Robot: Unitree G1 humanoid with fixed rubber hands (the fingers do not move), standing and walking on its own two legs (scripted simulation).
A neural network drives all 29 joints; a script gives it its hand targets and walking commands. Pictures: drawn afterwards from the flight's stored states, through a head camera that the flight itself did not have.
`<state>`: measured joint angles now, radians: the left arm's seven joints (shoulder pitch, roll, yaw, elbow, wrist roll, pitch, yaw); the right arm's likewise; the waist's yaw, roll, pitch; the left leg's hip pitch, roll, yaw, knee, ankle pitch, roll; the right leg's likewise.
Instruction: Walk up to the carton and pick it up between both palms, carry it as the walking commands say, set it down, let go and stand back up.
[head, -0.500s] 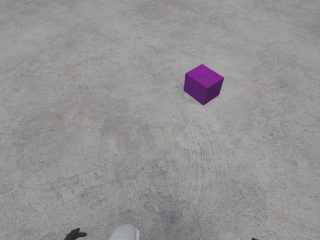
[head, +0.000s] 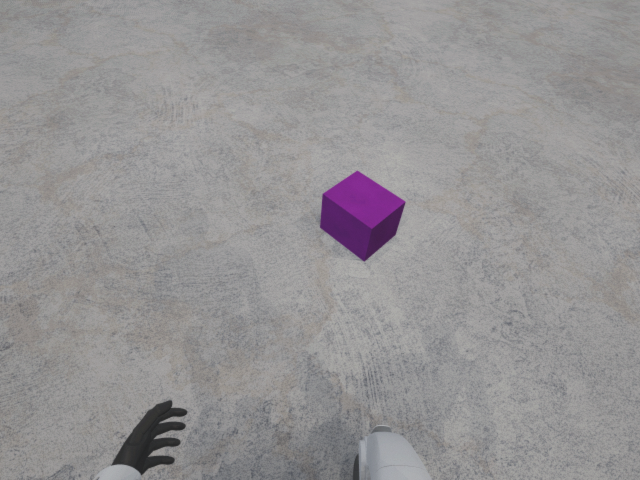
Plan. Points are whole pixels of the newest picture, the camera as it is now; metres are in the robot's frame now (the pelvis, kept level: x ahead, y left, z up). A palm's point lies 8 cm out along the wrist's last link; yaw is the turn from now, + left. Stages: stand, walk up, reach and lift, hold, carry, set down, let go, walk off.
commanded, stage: walk up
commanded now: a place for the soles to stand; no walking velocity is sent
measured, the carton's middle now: (360, 215) +1.13 -0.27 -0.67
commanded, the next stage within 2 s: none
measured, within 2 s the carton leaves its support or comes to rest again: neither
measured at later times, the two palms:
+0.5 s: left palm (190, 447) +0.20 +0.17 -0.14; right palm (484, 304) +0.39 -0.31 -0.10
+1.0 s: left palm (284, 260) +0.50 +0.04 -0.12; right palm (531, 241) +0.54 -0.47 -0.12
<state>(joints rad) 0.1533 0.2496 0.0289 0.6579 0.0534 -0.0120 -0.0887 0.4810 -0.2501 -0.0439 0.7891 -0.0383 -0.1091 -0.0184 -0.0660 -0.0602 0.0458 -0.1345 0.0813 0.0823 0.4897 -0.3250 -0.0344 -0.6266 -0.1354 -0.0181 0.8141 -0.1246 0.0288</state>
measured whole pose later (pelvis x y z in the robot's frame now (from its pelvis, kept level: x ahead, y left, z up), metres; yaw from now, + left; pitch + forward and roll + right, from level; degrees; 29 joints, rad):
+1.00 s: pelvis +0.45 -0.22 -0.01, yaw +5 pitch -2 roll +0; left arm 0.31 0.22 0.01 0.71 0.03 -0.01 -0.02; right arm 0.37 -0.25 -0.03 0.69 -0.04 -0.04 -0.02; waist 0.02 0.01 0.04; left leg -0.48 0.04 0.01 1.09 -0.53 0.02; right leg -0.35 -0.06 -0.09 0.67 -0.30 -0.02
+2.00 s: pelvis +0.59 -0.32 +0.00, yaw +11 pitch -1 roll +0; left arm 0.20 0.28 -0.03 0.81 0.01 0.02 0.00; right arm 0.24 -0.27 0.01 0.87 0.00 0.00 0.01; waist 0.01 0.01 0.03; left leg -0.25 0.01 -0.07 0.56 -0.29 -0.03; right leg -0.31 -0.06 -0.12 0.53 -0.20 0.00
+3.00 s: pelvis +0.69 -0.47 -0.02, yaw +30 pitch -2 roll +1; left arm 0.21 0.24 -0.01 0.70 0.05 0.09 -0.03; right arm 0.31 -0.24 -0.04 0.65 -0.02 -0.04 -0.09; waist 0.03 -0.03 0.10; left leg -0.39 -0.06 0.04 0.79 -0.40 0.04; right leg -0.35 -0.06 -0.08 0.72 -0.32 -0.02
